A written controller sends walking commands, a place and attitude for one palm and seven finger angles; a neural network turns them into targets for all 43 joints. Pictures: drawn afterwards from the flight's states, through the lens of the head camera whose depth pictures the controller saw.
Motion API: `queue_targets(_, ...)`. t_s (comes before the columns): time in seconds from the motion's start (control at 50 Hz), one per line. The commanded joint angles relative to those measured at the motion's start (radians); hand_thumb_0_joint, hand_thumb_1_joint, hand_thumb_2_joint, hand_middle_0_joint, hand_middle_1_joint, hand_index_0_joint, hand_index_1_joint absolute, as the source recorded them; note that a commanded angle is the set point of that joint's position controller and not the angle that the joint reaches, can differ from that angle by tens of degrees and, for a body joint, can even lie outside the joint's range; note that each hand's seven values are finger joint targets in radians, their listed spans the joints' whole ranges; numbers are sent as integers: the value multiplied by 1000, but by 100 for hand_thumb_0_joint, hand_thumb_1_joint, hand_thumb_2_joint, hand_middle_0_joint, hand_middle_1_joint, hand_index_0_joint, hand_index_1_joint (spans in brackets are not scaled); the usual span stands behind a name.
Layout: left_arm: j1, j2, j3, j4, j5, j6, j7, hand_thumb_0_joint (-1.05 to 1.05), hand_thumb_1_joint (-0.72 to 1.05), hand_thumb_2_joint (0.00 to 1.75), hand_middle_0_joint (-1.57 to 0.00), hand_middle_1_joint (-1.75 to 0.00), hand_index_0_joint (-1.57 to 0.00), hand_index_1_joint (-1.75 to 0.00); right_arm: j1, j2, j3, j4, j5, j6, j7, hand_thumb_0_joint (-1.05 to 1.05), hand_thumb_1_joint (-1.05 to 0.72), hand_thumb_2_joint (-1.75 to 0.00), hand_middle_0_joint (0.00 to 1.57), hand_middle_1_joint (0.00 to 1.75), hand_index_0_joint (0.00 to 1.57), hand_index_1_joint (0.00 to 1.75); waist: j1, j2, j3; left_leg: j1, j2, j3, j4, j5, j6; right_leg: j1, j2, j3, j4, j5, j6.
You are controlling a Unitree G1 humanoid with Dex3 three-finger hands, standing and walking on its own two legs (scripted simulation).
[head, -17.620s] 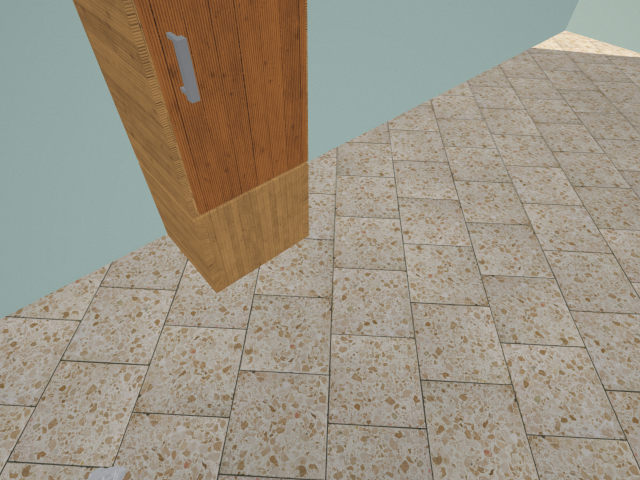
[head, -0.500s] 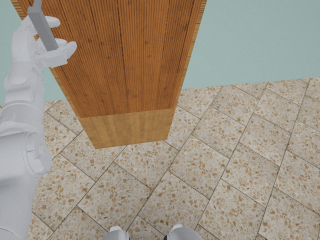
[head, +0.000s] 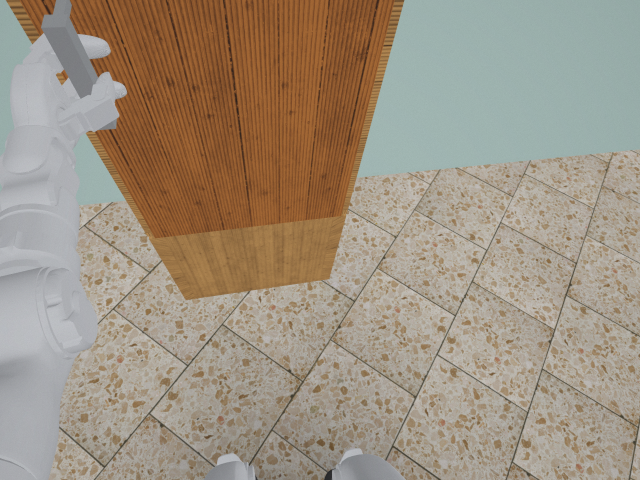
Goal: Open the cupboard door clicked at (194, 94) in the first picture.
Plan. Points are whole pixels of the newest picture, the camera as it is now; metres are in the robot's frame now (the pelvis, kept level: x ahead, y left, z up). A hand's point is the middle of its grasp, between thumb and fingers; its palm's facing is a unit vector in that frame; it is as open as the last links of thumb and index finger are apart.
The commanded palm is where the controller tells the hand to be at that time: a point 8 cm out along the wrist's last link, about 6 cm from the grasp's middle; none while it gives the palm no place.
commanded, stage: pull the door open along its arc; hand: left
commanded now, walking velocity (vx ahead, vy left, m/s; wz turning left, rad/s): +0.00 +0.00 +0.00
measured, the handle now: (86, 67) +0.59 +0.21 +0.14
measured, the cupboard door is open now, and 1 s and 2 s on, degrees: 0 11 34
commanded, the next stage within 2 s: open thumb and fingers to let go in 1.62 s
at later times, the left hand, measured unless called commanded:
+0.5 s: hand (125, 148) +0.47 +0.16 +0.13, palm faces +0.37 -0.92 +0.09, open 6.0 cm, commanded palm +0.44 +0.20 +0.13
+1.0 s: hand (135, 138) +0.48 +0.15 +0.13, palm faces +0.51 -0.86 +0.00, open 5.6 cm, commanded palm +0.42 +0.18 +0.13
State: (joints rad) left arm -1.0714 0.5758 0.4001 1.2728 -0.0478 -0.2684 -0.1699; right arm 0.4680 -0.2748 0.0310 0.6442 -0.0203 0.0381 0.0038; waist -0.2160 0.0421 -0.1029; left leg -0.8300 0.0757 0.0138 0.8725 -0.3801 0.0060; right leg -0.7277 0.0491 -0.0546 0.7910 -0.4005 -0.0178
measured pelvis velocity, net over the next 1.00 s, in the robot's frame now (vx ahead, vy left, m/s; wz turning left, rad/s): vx -0.01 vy -0.02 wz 0.03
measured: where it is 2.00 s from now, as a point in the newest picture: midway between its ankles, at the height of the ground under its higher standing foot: outside the picture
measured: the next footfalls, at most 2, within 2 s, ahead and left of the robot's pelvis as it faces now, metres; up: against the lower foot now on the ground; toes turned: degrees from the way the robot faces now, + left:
none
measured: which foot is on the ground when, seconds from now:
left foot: down 0.00-1.00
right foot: down 0.00-1.00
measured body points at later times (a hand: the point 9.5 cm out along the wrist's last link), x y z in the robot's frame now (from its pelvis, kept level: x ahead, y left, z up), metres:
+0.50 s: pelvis +0.01 +0.00 +0.01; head +0.06 +0.00 +0.46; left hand +0.45 +0.21 +0.13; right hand +0.11 -0.25 -0.10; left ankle +0.01 +0.11 -0.70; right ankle -0.02 -0.11 -0.70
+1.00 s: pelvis -0.01 -0.02 +0.01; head +0.05 -0.02 +0.45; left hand +0.45 +0.19 +0.13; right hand -0.05 -0.28 -0.12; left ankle +0.01 +0.11 -0.70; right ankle -0.02 -0.11 -0.70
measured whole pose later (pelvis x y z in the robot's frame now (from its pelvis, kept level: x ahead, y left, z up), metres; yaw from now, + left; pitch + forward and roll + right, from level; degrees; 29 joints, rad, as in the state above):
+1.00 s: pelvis -0.01 -0.02 +0.01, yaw +2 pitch +14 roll -1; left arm -0.90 0.24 0.36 1.12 0.03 -0.32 0.46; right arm 0.46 -0.25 -0.03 0.76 -0.07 0.02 0.02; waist -0.15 0.04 -0.12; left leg -0.71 0.06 0.00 0.79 -0.33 -0.02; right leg -0.63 0.04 -0.07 0.77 -0.38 -0.04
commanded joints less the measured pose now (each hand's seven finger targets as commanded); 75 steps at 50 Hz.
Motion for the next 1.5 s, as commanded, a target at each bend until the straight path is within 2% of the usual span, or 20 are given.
queue_targets(0.0, -343, 228, 43, -286, -38, -80, -17, 0, 90, 90, -40, -135, -40, -135, 164, -177, -72, -66, 8, -5, -11, 0, -90, -90, 20, 30, 20, 30, 51, 105, -489, 438, -52, -40, -55, 447, 30, 172, 25, 22, -71, 466, 8)
queue_targets(0.04, -255, 187, 32, -293, -55, -68, -24, 0, 90, 90, -40, -135, -40, -135, 144, -174, -74, -82, 14, 0, -8, 0, -90, -90, 20, 30, 20, 30, 64, 70, -447, 410, -56, -23, -65, 425, 33, 197, 26, 23, -83, 477, 11)
queue_targets(0.08, -184, 183, 46, -359, -70, -70, -27, 0, 90, 90, -40, -135, -40, -135, 128, -173, -78, -99, 18, 3, -8, 0, -90, -90, 20, 30, 20, 30, 89, 70, -472, 429, -57, -17, -76, 455, 33, 237, 25, 24, -80, 519, 8)
queue_targets(0.24, 230, -31, -52, -704, -144, -9, -5, 0, 90, 90, -40, -135, -40, -135, 17, -139, -92, -169, 49, -5, 9, 0, -90, -90, 20, 30, 20, 30, 161, 26, -432, 503, -58, 7, -123, 577, 33, 348, 17, 11, -103, 635, 8)
queue_targets(0.3, 153, -39, -67, -727, -139, 20, 27, 0, 90, 90, -40, -135, -40, -135, -4, -140, -91, -145, 51, -8, -1, 0, -90, -90, 20, 30, 20, 30, 126, -21, -338, 482, -61, 5, -136, 514, 34, 328, 13, 13, -123, 623, 15)
queue_targets(0.32, 81, -68, 71, -751, -197, 35, 177, 0, 90, 90, -40, -135, -40, -135, -40, -109, -88, -140, 46, -18, -6, 0, -90, -90, 20, 30, 20, 30, 191, -39, -303, 429, -67, 6, -143, 476, 23, 328, 14, 1, -140, 571, 17)
queue_targets(0.34, 64, -146, -11, -738, -164, 51, 253, 0, 90, 90, -40, -135, -40, -135, -54, -106, -83, -126, 38, -27, -2, 0, -90, -90, 20, 30, 20, 30, 154, -4, -272, 435, -69, 5, -155, 430, 14, 306, 12, -1, -138, 521, 17)
queue_targets(0.36, 1, -133, 13, -731, -134, 52, 326, 0, 90, 90, -40, -135, -40, -135, -46, -107, -84, -104, 29, -35, -2, 0, -90, -90, 20, 30, 20, 30, 142, -34, -247, 425, -67, -5, -147, 409, 15, 282, 11, -3, -137, 485, 16)
queue_targets(0.4, -106, -157, -4, -675, -48, 56, 456, 0, 90, 90, -40, -135, -40, -135, -57, -99, -81, -71, 4, -37, 1, 0, -90, -90, 20, 30, 20, 30, 117, 0, -269, 428, -71, -13, -134, 382, 14, 237, -2, 4, -121, 436, 17)
queue_targets(0.48, -223, -242, -40, -603, 111, 42, 702, 0, 90, 90, -40, -135, -40, -135, -69, -78, -88, -42, -49, -42, 12, 0, -90, -90, 20, 30, 20, 30, 104, 16, -371, 443, -72, -28, -98, 396, 11, 180, -13, 0, -84, 387, 14)
queue_targets(0.52, -267, -269, -81, -565, 157, 17, 743, 0, 90, 90, -40, -135, -40, -135, -58, -80, -96, -28, -62, -41, 15, 0, -90, -90, 20, 30, 20, 30, 76, -5, -397, 442, -67, -32, -83, 380, 8, 159, -13, 3, -77, 371, 15)
queue_targets(0.58, -323, -281, -112, -489, 162, -23, 722, 0, 90, 90, -40, -135, -40, -135, -54, -84, -99, -21, -65, -40, 11, 0, -90, -90, 20, 30, 20, 30, 52, -62, -381, 396, -71, -28, -84, 321, 16, 170, -13, 16, -92, 360, 20)
queue_targets(0.74, -414, -205, -90, -404, 132, -98, 650, 0, 90, 90, -40, -135, -40, -135, -17, -87, -95, 4, -55, -42, -1, 0, -90, -90, 20, 30, 20, 30, 46, -6, -392, 368, -76, -18, -99, 250, 24, 198, -15, 38, -121, 329, 19)
queue_targets(0.82, -404, -173, -69, -356, 114, -112, 638, 0, 90, 90, -40, -135, -40, -135, 7, -95, -95, 18, -50, -47, -2, 0, -90, -90, 20, 30, 20, 30, 45, -36, -367, 327, -78, -19, -116, 195, 28, 211, -13, 41, -141, 282, 22)
queue_targets(0.96, -243, -206, -64, -388, 88, -131, 623, 0, 90, 90, -40, -135, -40, -135, 22, -99, -105, 5, -45, -54, 10, 0, -90, -90, 20, 30, 20, 30, 89, -16, -376, 346, -81, 0, -149, 205, 29, 269, -7, 39, -164, 290, 15)
queue_targets(1.12, 37, -358, -143, -629, 49, -94, 636, 0, 90, 90, -40, -135, -40, -135, -24, -95, -119, -37, -32, -69, 29, 0, -90, -90, 20, 30, 20, 30, 137, -14, -365, 440, -73, 18, -177, 305, 23, 313, 3, 17, -174, 372, 6)
queue_targets(1.3, 535, -544, -308, -1080, 14, 62, 655, 0, 90, 90, -40, -135, -40, -135, -184, -62, -104, -143, -12, -64, 34, 0, -90, -90, 20, 30, 20, 30, 214, -85, -281, 525, -65, 34, -228, 427, 14, 447, -12, -4, -186, 517, 1)
queue_targets(1.38, 717, -634, -418, -1314, 39, 144, 684, 0, 90, 90, -40, -135, -40, -135, -277, -33, -88, -197, -13, -41, 27, 0, -90, -90, 20, 30, 20, 30, 233, -89, -238, 573, -60, 33, -240, 476, 10, 484, -27, -9, -190, 560, 0)
queue_targets(1.46, 744, -709, -527, -1399, 97, 226, 737, 0, 90, 90, -40, -135, -40, -135, -333, -16, -76, -204, -23, -6, 14, 0, -90, -90, 20, 30, 20, 30, 205, -154, -155, 592, -58, 14, -231, 447, 9, 458, -39, -12, -214, 536, 2)
queue_targets(1.48, 738, -740, -558, -1423, 117, 243, 755, 0, 90, 90, -40, -135, -40, -135, -353, -7, -72, -209, -24, 2, 13, 0, -90, -90, 20, 30, 20, 30, 209, -107, -155, 599, -61, 12, -229, 446, 7, 447, -43, -12, -207, 528, -2)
